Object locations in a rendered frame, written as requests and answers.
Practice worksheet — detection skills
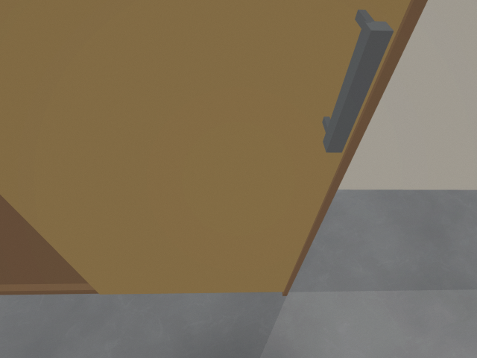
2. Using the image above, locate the wardrobe door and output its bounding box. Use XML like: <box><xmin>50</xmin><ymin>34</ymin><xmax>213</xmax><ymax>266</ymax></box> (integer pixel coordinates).
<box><xmin>0</xmin><ymin>195</ymin><xmax>88</xmax><ymax>285</ymax></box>
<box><xmin>0</xmin><ymin>0</ymin><xmax>411</xmax><ymax>295</ymax></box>

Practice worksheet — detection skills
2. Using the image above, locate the handle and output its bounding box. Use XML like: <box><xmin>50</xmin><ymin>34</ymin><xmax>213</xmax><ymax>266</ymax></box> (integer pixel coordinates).
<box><xmin>322</xmin><ymin>10</ymin><xmax>394</xmax><ymax>153</ymax></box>

